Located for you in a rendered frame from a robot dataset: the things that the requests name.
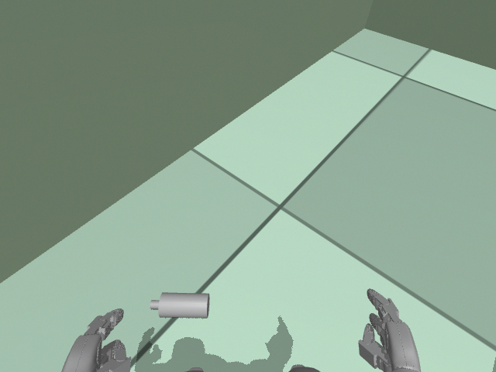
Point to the left robot hand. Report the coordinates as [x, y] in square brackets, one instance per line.
[87, 354]

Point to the right robot hand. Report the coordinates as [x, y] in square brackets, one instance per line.
[398, 350]

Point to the bottle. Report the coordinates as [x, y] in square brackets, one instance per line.
[182, 305]

